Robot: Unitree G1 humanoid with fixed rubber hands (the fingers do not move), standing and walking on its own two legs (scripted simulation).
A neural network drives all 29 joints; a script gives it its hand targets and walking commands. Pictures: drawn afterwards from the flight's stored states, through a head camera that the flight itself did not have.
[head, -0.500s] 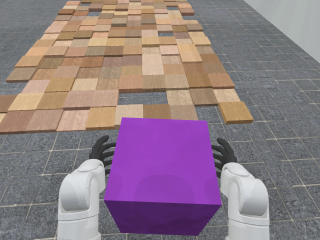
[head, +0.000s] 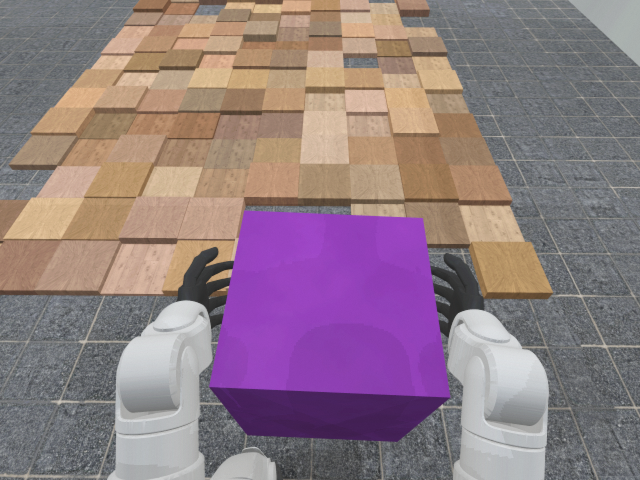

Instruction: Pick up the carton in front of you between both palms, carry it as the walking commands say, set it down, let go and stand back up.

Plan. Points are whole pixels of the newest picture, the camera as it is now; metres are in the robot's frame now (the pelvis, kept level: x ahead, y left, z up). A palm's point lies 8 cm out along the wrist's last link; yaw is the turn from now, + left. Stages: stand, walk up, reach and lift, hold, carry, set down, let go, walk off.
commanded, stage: carry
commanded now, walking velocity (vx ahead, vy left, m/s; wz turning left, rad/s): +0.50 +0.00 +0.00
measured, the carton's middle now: (327, 336) +0.28 +0.01 +0.01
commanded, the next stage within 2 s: none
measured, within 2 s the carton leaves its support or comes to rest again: neither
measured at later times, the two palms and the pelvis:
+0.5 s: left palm (251, 90) +0.65 +0.15 +0.14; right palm (437, 97) +0.63 -0.15 +0.15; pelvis +0.33 +0.02 +0.00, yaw -3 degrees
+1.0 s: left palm (296, 8) +1.05 +0.12 +0.13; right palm (425, 9) +1.06 -0.19 +0.13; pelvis +0.65 -0.03 -0.01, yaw -2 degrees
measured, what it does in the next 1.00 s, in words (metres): walks ahead: left foot, then right foot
